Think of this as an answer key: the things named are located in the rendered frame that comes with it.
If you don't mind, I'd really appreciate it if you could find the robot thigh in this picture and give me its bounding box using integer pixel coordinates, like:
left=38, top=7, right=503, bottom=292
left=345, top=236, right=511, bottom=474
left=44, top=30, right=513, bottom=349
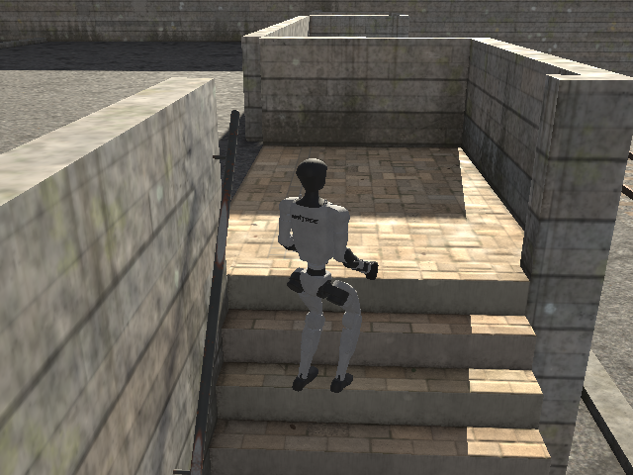
left=322, top=280, right=361, bottom=330
left=287, top=267, right=325, bottom=330

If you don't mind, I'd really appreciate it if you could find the right robot upper arm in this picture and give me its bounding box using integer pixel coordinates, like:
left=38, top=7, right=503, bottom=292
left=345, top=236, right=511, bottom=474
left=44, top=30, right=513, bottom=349
left=327, top=205, right=350, bottom=263

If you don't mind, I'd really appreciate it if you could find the right robot hand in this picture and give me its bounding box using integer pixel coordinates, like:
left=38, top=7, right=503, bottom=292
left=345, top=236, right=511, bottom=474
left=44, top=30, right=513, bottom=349
left=365, top=261, right=379, bottom=280

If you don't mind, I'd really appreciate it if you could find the left robot upper arm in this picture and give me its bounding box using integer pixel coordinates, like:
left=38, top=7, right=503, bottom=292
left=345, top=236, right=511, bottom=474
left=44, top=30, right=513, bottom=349
left=278, top=197, right=299, bottom=247

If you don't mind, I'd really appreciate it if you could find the right robot thigh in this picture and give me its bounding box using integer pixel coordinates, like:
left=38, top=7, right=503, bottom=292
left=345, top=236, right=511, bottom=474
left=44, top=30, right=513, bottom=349
left=322, top=280, right=361, bottom=330

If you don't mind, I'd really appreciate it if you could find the left robot thigh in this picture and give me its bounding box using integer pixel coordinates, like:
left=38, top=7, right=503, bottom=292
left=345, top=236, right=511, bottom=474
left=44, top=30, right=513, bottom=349
left=287, top=267, right=325, bottom=330

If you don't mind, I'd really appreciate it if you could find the right robot forearm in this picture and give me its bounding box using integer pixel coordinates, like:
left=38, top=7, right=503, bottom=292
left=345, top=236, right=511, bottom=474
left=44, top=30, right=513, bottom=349
left=342, top=249, right=371, bottom=274

